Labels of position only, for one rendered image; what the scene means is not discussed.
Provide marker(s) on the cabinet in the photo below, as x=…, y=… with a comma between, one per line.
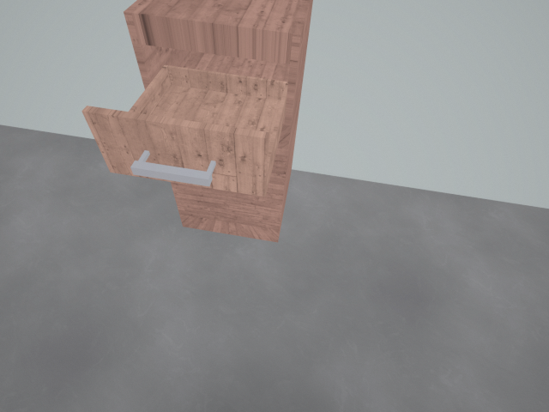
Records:
x=259, y=38

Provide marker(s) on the handle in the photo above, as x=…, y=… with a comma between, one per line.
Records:
x=179, y=174

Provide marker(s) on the drawer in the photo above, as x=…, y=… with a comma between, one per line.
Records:
x=188, y=118

